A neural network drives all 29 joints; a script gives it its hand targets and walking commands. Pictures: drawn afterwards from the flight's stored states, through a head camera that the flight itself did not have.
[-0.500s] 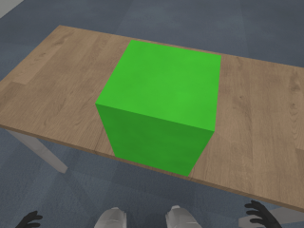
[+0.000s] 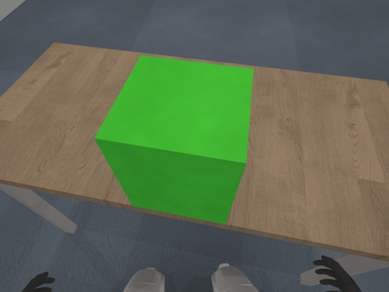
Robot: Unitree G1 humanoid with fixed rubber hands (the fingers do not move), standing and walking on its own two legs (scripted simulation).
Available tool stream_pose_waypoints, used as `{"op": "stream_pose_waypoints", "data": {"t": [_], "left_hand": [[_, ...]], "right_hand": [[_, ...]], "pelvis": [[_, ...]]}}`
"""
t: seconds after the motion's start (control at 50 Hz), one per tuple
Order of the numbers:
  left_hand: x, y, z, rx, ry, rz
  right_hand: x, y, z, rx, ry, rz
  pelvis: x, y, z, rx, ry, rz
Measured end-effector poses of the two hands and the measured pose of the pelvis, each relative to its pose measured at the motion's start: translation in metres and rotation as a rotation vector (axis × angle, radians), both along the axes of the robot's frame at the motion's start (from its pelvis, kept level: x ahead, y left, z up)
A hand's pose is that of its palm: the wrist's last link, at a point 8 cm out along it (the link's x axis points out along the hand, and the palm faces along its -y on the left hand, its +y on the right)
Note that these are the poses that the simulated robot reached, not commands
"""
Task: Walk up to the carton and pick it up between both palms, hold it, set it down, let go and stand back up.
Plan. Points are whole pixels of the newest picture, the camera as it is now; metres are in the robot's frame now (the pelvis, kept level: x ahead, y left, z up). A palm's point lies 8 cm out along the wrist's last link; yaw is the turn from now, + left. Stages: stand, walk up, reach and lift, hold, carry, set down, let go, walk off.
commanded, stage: walk up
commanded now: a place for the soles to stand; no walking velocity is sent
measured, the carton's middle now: (185, 145) +0.37 +0.03 +0.08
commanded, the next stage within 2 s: none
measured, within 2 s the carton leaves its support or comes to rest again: neither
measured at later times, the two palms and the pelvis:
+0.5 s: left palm out of the picture +0.09 +0.33 -0.06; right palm out of the picture +0.12 -0.31 -0.08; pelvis -0.01 +0.00 +0.00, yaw -2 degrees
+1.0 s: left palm out of the picture +0.09 +0.32 -0.07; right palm out of the picture +0.09 -0.31 -0.07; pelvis -0.03 +0.00 +0.00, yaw -4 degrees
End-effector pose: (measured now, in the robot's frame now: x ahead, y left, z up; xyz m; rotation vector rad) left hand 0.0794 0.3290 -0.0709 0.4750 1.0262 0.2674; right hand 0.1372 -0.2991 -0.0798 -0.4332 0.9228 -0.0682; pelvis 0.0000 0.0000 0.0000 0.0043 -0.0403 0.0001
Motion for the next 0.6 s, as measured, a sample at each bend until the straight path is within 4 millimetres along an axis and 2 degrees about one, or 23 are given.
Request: {"op": "stream_pose_waypoints", "data": {"t": [0.08, 0.2, 0.38, 0.5, 0.6], "left_hand": [[-0.003, 0.003, 0.007, 0.013, -0.002, 0.0], [0.002, 0.011, 0.004, 0.005, -0.02, -0.01], [0.013, -0.007, 0.004, 0.007, -0.019, -0.041], [0.01, -0.002, 0.008, 0.011, -0.022, -0.044], [0.017, -0.004, 0.006, 0.0, -0.044, -0.056]], "right_hand": [[-0.001, 0.0, -0.001, 0.003, 0.003, 0.002], [-0.011, 0.008, -0.001, -0.004, 0.008, -0.008], [-0.018, -0.01, -0.003, 0.003, 0.009, -0.035], [-0.022, -0.006, -0.002, 0.003, 0.01, -0.035], [-0.026, -0.006, 0.001, -0.001, -0.004, -0.044]], "pelvis": [[-0.002, 0.002, 0.002, -0.002, 0.003, 0.001], [-0.005, 0.011, 0.001, -0.009, -0.003, -0.005], [-0.004, -0.004, 0.0, 0.008, -0.001, -0.032], [-0.008, 0.001, 0.002, 0.001, 0.001, -0.033], [-0.01, 0.002, 0.002, 0.005, -0.007, -0.041]]}}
